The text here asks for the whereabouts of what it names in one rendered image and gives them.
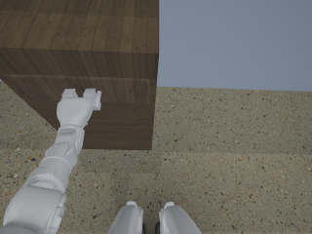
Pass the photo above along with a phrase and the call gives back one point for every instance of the cabinet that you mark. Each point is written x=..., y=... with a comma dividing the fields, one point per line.
x=87, y=38

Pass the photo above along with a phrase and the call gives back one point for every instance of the robot left thigh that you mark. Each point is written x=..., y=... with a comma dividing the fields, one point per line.
x=129, y=220

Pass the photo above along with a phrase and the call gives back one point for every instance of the left robot upper arm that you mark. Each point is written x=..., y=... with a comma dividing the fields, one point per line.
x=37, y=210

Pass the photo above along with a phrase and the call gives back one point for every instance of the right robot shin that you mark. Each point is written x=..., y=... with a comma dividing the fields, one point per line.
x=167, y=205

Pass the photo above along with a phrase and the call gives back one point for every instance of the robot left forearm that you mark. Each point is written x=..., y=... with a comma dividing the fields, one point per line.
x=56, y=167

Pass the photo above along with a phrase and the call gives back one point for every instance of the left robot hand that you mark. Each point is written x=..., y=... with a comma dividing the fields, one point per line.
x=74, y=110

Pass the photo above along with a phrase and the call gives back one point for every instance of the handle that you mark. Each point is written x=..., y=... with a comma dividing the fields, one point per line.
x=96, y=103

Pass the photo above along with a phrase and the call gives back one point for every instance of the drawer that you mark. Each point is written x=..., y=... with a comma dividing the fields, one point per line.
x=51, y=87

